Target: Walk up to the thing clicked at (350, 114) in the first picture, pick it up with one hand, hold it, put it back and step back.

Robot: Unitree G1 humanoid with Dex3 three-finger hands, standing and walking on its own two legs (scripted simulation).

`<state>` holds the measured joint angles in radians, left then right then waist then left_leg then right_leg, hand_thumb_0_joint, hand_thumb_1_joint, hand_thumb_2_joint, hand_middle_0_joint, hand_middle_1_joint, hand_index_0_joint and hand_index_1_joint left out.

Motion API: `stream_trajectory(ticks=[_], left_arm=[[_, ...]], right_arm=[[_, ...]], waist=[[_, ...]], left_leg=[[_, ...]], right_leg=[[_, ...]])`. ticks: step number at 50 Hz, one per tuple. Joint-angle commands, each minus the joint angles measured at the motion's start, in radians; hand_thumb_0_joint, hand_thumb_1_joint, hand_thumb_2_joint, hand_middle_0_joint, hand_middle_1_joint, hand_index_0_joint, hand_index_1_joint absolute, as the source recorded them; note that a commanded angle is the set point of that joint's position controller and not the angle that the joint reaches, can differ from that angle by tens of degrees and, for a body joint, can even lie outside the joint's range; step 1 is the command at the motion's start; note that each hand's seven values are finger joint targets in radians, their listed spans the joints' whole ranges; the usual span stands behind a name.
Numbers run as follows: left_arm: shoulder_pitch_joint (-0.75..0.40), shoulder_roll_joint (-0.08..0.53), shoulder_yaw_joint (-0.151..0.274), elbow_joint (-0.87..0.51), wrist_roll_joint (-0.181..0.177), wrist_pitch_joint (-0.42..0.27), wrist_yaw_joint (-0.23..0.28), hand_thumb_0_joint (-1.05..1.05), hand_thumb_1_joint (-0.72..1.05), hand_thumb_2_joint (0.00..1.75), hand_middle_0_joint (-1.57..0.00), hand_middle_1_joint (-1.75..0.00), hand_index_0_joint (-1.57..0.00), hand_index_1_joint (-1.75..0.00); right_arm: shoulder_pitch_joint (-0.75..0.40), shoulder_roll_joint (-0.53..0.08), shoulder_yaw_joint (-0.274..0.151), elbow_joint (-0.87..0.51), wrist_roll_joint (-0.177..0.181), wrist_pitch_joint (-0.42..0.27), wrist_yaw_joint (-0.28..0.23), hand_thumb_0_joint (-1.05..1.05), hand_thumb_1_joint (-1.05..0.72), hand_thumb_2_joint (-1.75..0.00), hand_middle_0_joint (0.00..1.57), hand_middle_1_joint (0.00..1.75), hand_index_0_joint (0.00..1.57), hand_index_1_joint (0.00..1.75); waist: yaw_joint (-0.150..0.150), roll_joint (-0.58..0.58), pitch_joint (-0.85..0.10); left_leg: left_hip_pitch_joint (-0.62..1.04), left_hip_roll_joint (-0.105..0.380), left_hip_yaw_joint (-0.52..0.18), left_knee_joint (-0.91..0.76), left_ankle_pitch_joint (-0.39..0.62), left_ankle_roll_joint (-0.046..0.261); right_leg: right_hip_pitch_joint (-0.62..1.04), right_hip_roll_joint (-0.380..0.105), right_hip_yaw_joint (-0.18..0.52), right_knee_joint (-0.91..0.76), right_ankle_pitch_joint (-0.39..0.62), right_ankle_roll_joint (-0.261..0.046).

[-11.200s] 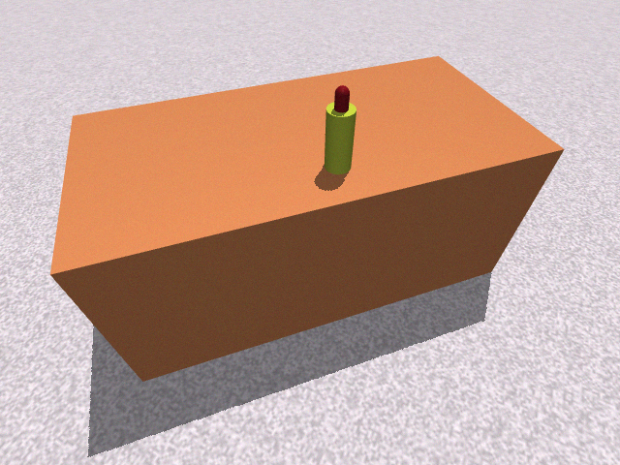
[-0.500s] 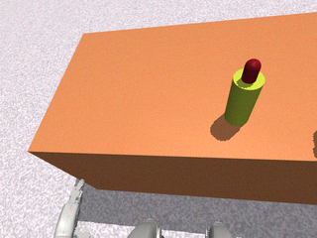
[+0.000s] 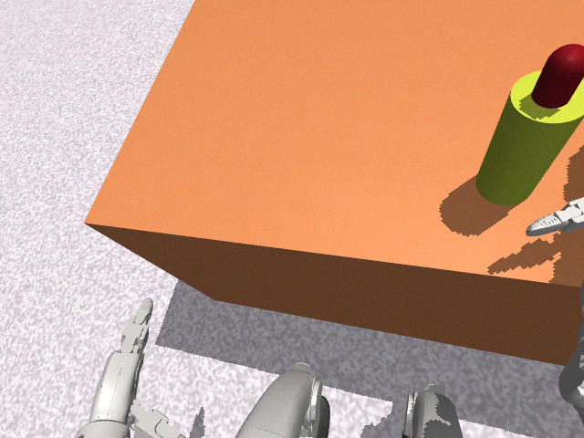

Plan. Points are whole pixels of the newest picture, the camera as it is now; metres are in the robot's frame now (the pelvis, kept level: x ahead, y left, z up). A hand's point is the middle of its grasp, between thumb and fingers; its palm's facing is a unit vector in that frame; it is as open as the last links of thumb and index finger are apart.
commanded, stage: close in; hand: right
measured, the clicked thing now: (531, 132) +0.51 -0.19 +0.05
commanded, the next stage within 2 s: rest palm in 0.34 s
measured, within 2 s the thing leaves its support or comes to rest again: leaves its support in 1.54 s
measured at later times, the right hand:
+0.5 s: hand (528, 173) +0.47 -0.20 +0.01, palm faces +0.15 +0.99 +0.02, open 17.7 cm
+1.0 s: hand (522, 147) +0.50 -0.19 +0.03, palm faces +0.17 +0.99 +0.01, open 15.9 cm
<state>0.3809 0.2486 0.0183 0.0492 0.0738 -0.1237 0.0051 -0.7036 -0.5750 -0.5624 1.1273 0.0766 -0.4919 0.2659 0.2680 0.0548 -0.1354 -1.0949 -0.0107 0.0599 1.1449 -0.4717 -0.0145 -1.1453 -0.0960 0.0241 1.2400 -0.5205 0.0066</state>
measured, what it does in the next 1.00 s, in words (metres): stands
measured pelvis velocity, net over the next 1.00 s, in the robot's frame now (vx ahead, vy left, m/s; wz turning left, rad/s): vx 0.00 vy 0.01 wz -0.01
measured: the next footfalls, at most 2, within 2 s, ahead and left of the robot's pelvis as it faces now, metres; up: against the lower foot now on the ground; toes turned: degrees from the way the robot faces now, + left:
none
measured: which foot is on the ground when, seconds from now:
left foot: down 0.00-1.00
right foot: down 0.00-1.00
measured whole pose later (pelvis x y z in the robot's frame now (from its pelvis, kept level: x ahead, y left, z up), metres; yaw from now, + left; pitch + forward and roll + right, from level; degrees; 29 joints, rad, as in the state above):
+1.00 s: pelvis +0.00 +0.01 -0.01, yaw +0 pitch +25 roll +4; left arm 0.42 0.24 0.05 -0.04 0.08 -0.03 -0.04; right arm -0.78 -0.45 -0.46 1.06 0.01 -0.46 0.06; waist 0.24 0.01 -0.15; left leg -1.13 0.00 0.06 1.20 -0.50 -0.01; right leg -1.17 -0.09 0.02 1.27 -0.53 0.01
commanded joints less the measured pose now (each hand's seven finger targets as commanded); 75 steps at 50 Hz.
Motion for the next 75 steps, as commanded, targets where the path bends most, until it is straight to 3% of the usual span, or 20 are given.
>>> stream_trajectory(ticks=[1,4,7,10,13,15,17,20,22,26,29,37,40,43,52,58,61,64,70,75], left_arm=[[-0.024,0.201,0.137,-0.233,0.010,-0.024,0.008,0.00,-0.54,0.04,-0.05,-0.05,-0.05,-0.05],[0.012,0.129,0.087,-0.184,-0.002,-0.004,-0.005,0.00,-0.56,0.05,-0.05,-0.05,-0.05,-0.05],[-0.043,0.206,0.147,-0.329,-0.005,0.003,0.004,0.00,-0.55,0.04,-0.05,-0.05,-0.05,-0.05],[0.133,0.148,0.132,-0.158,-0.012,0.021,-0.014,0.00,-0.54,0.04,-0.05,-0.05,-0.05,-0.05],[0.053,0.205,0.189,-0.294,-0.016,0.013,-0.005,0.00,-0.55,0.04,-0.05,-0.05,-0.05,-0.05],[0.115,0.144,0.142,-0.203,-0.008,0.023,-0.018,0.00,-0.54,0.04,-0.05,-0.05,-0.05,-0.05],[0.092,0.103,0.111,-0.179,-0.013,0.014,-0.022,0.00,-0.53,0.03,-0.05,-0.05,-0.05,-0.05],[0.037,0.178,0.173,-0.282,-0.004,0.013,-0.011,0.00,-0.53,0.04,-0.04,-0.05,-0.05,-0.05],[0.065,0.157,0.154,-0.237,-0.001,0.022,-0.014,0.00,-0.53,0.03,-0.04,-0.05,-0.05,-0.05],[0.026,0.179,0.157,-0.323,-0.002,0.026,-0.012,0.00,-0.61,0.09,-0.04,-0.03,-0.02,-0.06],[0.049,0.113,0.104,-0.246,-0.007,0.039,-0.020,0.00,-0.61,0.09,-0.04,-0.03,-0.02,-0.06],[0.047,0.164,0.163,-0.308,-0.003,0.036,-0.016,0.00,-0.55,0.05,-0.04,-0.05,-0.04,-0.05],[0.074,0.125,0.131,-0.316,0.000,0.032,-0.026,0.00,-0.55,0.05,-0.04,-0.05,-0.04,-0.05],[0.099,0.145,0.133,-0.286,0.002,0.039,-0.026,0.00,-0.55,0.06,-0.04,-0.05,-0.04,-0.05],[-0.014,0.182,0.164,-0.287,0.002,0.051,-0.023,0.00,-0.57,0.07,-0.04,-0.05,-0.04,-0.05],[0.056,0.147,0.142,-0.287,-0.011,0.059,-0.028,0.00,-0.56,0.06,-0.04,-0.05,-0.03,-0.05],[0.094,0.165,0.175,-0.265,-0.014,0.061,-0.026,0.00,-0.55,0.05,-0.04,-0.05,-0.04,-0.05],[0.089,0.104,0.127,-0.239,-0.010,0.050,-0.034,0.00,-0.53,0.04,-0.04,-0.05,-0.04,-0.04],[0.037,0.156,0.168,-0.260,-0.003,0.035,-0.020,0.00,-0.53,0.04,-0.04,-0.05,-0.05,-0.05],[0.048,0.163,0.157,-0.258,-0.007,0.043,-0.021,0.00,-0.53,0.05,-0.04,-0.05,-0.04,-0.05]], right_arm=[[-0.433,-0.352,-0.040,-0.395,-0.014,-0.101,-0.055,0.00,0.61,-0.03,0.04,0.05,0.04,0.05],[-0.129,0.004,0.108,-0.023,0.003,-0.043,-0.053,0.00,0.61,-0.04,0.04,0.05,0.04,0.05],[-0.461,-0.302,-0.033,-0.430,-0.009,-0.072,-0.076,0.00,0.61,-0.04,0.04,0.05,0.04,0.05],[-0.157,0.019,0.095,-0.032,0.017,-0.020,-0.070,0.00,0.61,-0.04,0.04,0.05,0.04,0.05],[-0.392,-0.203,0.005,-0.360,-0.011,-0.065,-0.102,0.00,0.60,-0.03,0.04,0.05,0.05,0.05],[-0.338,-0.022,0.104,-0.224,-0.006,-0.057,-0.093,0.00,0.57,-0.03,0.05,0.04,0.05,0.04],[-0.324,-0.031,0.089,-0.193,-0.008,-0.069,-0.105,0.00,0.58,-0.03,0.05,0.05,0.04,0.05],[-0.450,-0.142,0.062,-0.376,-0.029,-0.089,-0.129,0.00,0.57,-0.03,0.04,0.05,0.04,0.05],[-0.398,-0.053,0.112,-0.306,-0.031,-0.079,-0.138,0.00,0.59,-0.04,0.04,0.05,0.03,0.05],[-0.407,-0.080,0.097,-0.370,-0.040,-0.066,-0.164,0.00,0.61,0.00,0.09,0.03,0.08,0.03],[-0.269,0.019,0.121,-0.159,-0.038,-0.037,-0.169,0.00,0.61,0.00,0.11,0.01,0.10,0.01],[-0.433,-0.122,0.045,-0.221,-0.059,-0.080,-0.205,0.00,0.59,0.00,0.43,0.17,0.42,0.17],[-0.430,-0.026,0.116,-0.171,-0.067,-0.073,-0.190,0.00,0.57,0.00,0.45,0.18,0.44,0.18],[-0.527,-0.134,0.078,-0.298,-0.070,-0.074,-0.198,0.00,0.56,0.00,0.48,0.21,0.47,0.21],[-0.383,-0.036,0.099,-0.232,-0.067,-0.022,-0.218,0.00,0.50,-0.09,0.62,0.33,0.61,0.33],[-0.313,0.030,0.110,-0.178,-0.046,-0.029,-0.211,0.00,0.44,-0.22,0.85,0.52,0.84,0.52],[-0.348,-0.075,0.065,-0.251,-0.057,-0.050,-0.210,0.00,0.37,-0.31,0.92,0.61,0.91,0.61],[-0.376,0.017,0.120,-0.264,-0.047,-0.064,-0.194,0.00,0.21,-0.48,1.00,0.75,0.99,0.75],[-0.491,-0.004,0.151,-0.286,-0.064,-0.062,-0.199,0.00,-0.02,-0.67,1.13,0.92,1.13,0.92],[-0.447,-0.084,0.094,-0.268,-0.056,-0.032,-0.210,0.00,-0.05,-0.83,1.21,1.07,1.22,1.07]], waist=[[-0.107,-0.441,-0.706],[-0.043,-0.241,-0.409],[-0.063,-0.312,-0.624],[-0.007,-0.128,-0.299],[-0.035,-0.214,-0.532],[-0.013,-0.205,-0.367],[-0.030,-0.228,-0.369],[-0.042,-0.284,-0.575],[-0.042,-0.290,-0.503],[-0.055,-0.275,-0.637],[-0.058,-0.198,-0.434],[-0.012,-0.148,-0.414],[0.017,-0.183,-0.464],[-0.024,-0.292,-0.543],[-0.062,-0.238,-0.547],[-0.036,-0.138,-0.488],[-0.029,-0.172,-0.463],[-0.018,-0.211,-0.427],[0.013,-0.288,-0.510],[-0.029,-0.280,-0.574]], left_leg=[[0.238,-0.036,-0.012,-0.074,0.345,0.052],[0.198,-0.046,0.012,-0.099,0.323,0.046],[0.270,-0.035,-0.016,-0.102,0.325,0.040],[0.208,-0.045,0.000,-0.130,0.279,0.030],[0.274,-0.028,-0.032,-0.110,0.334,0.026],[0.172,-0.037,-0.012,-0.106,0.262,0.037],[0.157,-0.031,-0.015,-0.096,0.250,0.037],[0.238,-0.026,-0.024,-0.089,0.290,0.036],[0.216,-0.028,-0.022,-0.092,0.261,0.039],[0.298,-0.028,-0.030,-0.097,0.320,0.030],[0.259,-0.030,-0.028,-0.112,0.281,0.027],[0.265,-0.019,-0.072,-0.132,0.176,0.019],[0.248,-0.021,-0.064,-0.105,0.257,0.019],[0.183,-0.031,-0.025,-0.077,0.262,0.034],[0.218,-0.041,0.002,-0.069,0.291,0.039],[0.294,-0.040,-0.008,-0.092,0.352,0.023],[0.275,-0.032,-0.028,-0.100,0.353,0.019],[0.225,-0.029,-0.034,-0.100,0.325,0.024],[0.165,-0.030,-0.022,-0.096,0.278,0.032],[0.252,-0.030,-0.017,-0.114,0.313,0.027]], right_leg=[[0.585,0.046,0.026,-0.115,0.538,0.016],[0.393,0.053,0.038,-0.140,0.454,0.000],[0.469,0.040,0.033,-0.142,0.410,-0.006],[0.292,0.055,0.029,-0.152,0.290,-0.022],[0.389,0.051,0.021,-0.133,0.347,-0.026],[0.357,0.055,0.020,-0.151,0.294,-0.015],[0.343,0.056,0.022,-0.144,0.288,-0.016],[0.440,0.058,0.014,-0.131,0.324,-0.012],[0.407,0.061,0.010,-0.136,0.291,-0.010],[0.433,0.062,0.007,-0.119,0.343,-0.014],[0.298,0.067,0.007,-0.134,0.279,-0.019],[0.225,0.059,0.008,-0.125,0.151,-0.030],[0.270,0.062,0.006,-0.103,0.228,-0.029],[0.402,0.057,0.017,-0.123,0.305,-0.013],[0.395,0.051,0.031,-0.135,0.389,-0.003],[0.330,0.061,0.013,-0.141,0.364,-0.020],[0.323,0.062,0.003,-0.133,0.344,-0.027],[0.343,0.063,0.000,-0.127,0.330,-0.025],[0.444,0.054,0.018,-0.134,0.331,-0.012],[0.446,0.061,0.011,-0.136,0.352,-0.015]])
